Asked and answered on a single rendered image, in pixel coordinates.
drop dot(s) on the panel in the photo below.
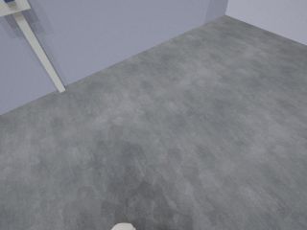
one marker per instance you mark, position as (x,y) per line
(15,8)

